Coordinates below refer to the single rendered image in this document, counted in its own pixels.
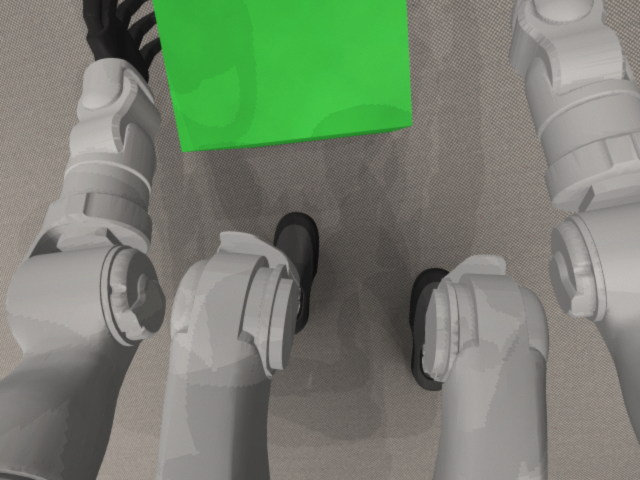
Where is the robot left upper arm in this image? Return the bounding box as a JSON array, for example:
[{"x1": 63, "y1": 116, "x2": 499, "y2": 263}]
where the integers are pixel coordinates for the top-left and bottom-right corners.
[{"x1": 0, "y1": 244, "x2": 166, "y2": 480}]

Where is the robot right foot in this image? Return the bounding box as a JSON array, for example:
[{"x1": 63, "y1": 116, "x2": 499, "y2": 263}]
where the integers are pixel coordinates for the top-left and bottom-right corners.
[{"x1": 409, "y1": 268, "x2": 450, "y2": 391}]

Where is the left robot forearm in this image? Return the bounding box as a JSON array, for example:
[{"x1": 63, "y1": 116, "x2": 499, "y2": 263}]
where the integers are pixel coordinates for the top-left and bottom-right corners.
[{"x1": 6, "y1": 58, "x2": 161, "y2": 344}]

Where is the carton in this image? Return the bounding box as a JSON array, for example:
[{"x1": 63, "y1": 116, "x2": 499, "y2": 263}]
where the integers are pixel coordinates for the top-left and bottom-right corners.
[{"x1": 152, "y1": 0, "x2": 412, "y2": 152}]

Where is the right robot thigh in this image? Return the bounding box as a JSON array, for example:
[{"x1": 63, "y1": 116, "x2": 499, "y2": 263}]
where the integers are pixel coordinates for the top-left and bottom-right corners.
[{"x1": 425, "y1": 273, "x2": 548, "y2": 480}]

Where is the robot right upper arm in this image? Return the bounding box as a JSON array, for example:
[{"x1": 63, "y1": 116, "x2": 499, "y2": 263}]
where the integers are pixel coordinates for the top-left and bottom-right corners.
[{"x1": 549, "y1": 202, "x2": 640, "y2": 445}]

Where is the robot left hand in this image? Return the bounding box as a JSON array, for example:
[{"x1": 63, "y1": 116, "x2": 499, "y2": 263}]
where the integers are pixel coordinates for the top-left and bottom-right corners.
[{"x1": 83, "y1": 0, "x2": 162, "y2": 84}]

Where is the right robot forearm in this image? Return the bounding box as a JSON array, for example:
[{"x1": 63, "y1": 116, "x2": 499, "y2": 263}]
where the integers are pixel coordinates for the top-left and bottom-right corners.
[{"x1": 508, "y1": 0, "x2": 640, "y2": 212}]

